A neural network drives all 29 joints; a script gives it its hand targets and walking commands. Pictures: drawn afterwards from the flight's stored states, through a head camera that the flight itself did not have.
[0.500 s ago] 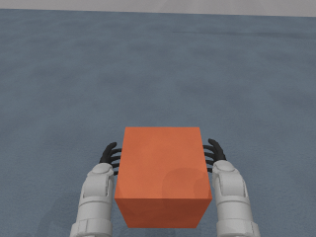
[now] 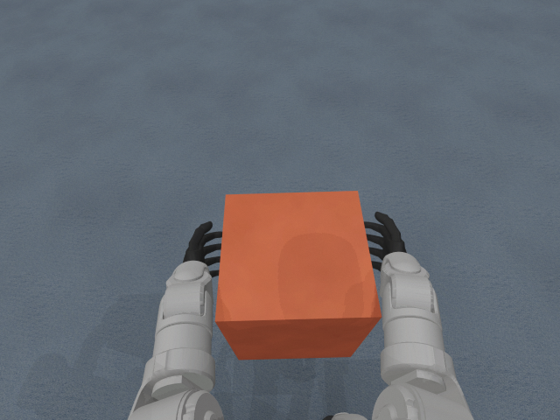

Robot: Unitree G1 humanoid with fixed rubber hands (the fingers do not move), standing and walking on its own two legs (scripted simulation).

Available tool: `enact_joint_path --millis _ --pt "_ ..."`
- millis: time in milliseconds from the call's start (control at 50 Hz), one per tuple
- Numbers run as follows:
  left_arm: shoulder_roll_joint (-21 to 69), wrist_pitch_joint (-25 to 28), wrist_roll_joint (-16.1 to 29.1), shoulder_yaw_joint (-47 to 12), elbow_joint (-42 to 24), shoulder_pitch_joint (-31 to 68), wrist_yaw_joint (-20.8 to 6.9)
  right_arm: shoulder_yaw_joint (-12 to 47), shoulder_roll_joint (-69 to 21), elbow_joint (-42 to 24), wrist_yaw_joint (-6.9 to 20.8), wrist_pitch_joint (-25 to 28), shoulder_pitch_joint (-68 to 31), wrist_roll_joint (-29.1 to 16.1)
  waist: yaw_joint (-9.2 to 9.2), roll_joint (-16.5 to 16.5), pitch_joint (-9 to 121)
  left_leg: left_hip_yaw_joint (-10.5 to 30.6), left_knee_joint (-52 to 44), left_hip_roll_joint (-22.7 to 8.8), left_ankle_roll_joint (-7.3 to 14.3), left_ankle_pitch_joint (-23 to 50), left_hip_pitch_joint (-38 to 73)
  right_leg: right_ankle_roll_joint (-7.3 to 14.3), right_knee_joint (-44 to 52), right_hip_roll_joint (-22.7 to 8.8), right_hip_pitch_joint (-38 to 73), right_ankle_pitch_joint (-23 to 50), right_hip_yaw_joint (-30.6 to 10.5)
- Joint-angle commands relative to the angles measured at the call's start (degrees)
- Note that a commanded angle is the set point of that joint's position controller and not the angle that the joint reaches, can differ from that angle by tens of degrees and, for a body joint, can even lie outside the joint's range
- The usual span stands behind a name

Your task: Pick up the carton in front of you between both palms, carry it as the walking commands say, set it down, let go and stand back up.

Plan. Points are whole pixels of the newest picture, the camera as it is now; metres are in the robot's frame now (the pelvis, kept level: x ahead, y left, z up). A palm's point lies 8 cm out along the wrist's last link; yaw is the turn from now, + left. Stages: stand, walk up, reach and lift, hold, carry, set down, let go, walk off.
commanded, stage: set down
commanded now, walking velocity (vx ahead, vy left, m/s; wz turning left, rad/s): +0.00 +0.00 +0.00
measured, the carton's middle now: (293, 282) +0.35 -0.02 -0.07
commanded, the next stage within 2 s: none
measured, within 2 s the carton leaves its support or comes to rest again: neither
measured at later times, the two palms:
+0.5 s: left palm (229, 294) +0.38 +0.11 -0.18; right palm (377, 296) +0.36 -0.19 -0.18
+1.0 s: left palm (248, 304) +0.42 +0.09 -0.34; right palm (370, 320) +0.36 -0.21 -0.34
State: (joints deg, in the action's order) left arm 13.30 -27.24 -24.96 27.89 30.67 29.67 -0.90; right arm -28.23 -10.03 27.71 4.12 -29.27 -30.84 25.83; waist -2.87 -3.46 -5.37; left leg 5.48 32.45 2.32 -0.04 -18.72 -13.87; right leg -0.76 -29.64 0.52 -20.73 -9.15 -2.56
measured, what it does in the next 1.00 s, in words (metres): lowers itself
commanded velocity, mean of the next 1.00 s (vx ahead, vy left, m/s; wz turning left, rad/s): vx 0.00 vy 0.00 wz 0.00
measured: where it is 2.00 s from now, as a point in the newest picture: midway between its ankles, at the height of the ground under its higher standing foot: outside the picture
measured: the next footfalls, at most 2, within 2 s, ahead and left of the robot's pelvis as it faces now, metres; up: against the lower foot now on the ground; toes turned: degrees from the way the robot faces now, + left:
none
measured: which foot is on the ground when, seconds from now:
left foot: down 0.00-1.00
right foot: down 0.00-1.00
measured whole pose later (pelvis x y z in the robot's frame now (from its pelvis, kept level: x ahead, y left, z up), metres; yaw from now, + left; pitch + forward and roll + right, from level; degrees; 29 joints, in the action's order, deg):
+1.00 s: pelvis -0.07 +0.00 -0.24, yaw +4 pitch +46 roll +3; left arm -2.6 -12.3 -8.3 17.4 47.9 58.3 3.9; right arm -29.8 -4.4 31.6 -4.5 -14.4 -49.5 12.0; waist -6.6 -4.5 9.4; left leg 4.4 96.3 9.4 -3.1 -34.1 -108.8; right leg -4.1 -90.8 3.7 -115.8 -21.5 -6.8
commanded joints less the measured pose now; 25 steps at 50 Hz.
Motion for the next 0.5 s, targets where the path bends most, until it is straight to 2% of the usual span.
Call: enact_joint_path --millis 0,60,140,200,240,300,400,480 --pt "37.2 6.7 6.6 -18.8 5.0 24.0 -8.2 18.7 -36.5 6.5 8.6 6.3 -19.2 -6.3 -0.65 2.4 15.7 -1.7 -4.3 4.1 -0.1 9.0 -19.5 1.1 -4.0 5.2 13.5 12.2 0.7" --pt "38.5 13.1 8.3 -22.4 4.6 23.1 -7.8 22.5 -38.2 6.0 8.9 12.4 -19.2 -8.3 -0.04 2.3 24.3 -1.9 0.3 5.0 -0.5 14.5 -23.5 1.0 -8.8 5.4 10.0 19.3 0.2" --pt "41.7 20.4 13.1 -31.8 2.9 27.9 -6.9 30.5 -42.2 4.8 8.8 19.7 -23.6 -12.4 -0.52 2.9 40.0 -2.3 7.4 6.0 -1.7 19.2 -31.3 1.1 -17.0 5.4 8.3 28.7 -0.2" --pt "42.3 23.5 16.5 -39.0 -0.1 30.6 -5.9 35.9 -43.3 2.1 7.8 22.6 -25.8 -14.7 -1.16 3.4 55.4 -2.7 13.6 6.5 -2.7 22.4 -37.3 0.8 -23.6 5.2 7.9 36.3 -0.6" --pt "42.4 24.1 17.9 -41.9 -1.2 31.4 -5.4 37.9 -43.5 0.7 7.2 23.0 -26.4 -15.8 -1.70 3.5 62.4 -2.9 16.8 6.9 -2.9 22.4 -40.5 0.2 -26.8 5.3 5.5 37.0 -0.3" --pt "43.0 22.8 18.7 -42.8 -1.0 33.4 -5.8 38.5 -44.2 0.3 7.1 21.8 -27.1 -16.3 -2.45 2.8 64.9 -3.5 20.2 7.5 -2.7 17.9 -44.5 -0.6 -29.4 6.0 -2.9 29.7 0.8" --pt "43.5 18.3 18.4 -39.8 2.7 39.6 -8.8 34.9 -46.5 4.1 7.8 17.1 -30.8 -14.9 -3.31 1.0 58.8 -5.2 24.5 8.1 -2.0 2.1 -54.5 -1.0 -31.5 6.7 -17.7 8.7 2.8" --pt "42.3 15.5 17.4 -35.4 6.7 43.2 -10.6 31.8 -47.4 6.8 7.9 14.0 -34.8 -13.8 -3.00 1.5 56.9 -6.0 27.8 8.4 -1.5 -4.9 -63.8 -1.3 -34.2 6.4 -22.8 1.2 3.1"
